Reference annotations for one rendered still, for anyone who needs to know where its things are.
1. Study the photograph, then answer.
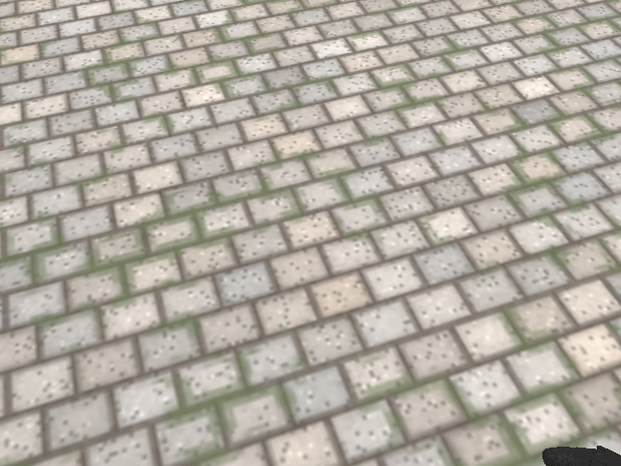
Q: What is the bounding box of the robot right hand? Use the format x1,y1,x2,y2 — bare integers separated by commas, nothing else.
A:
542,446,621,466

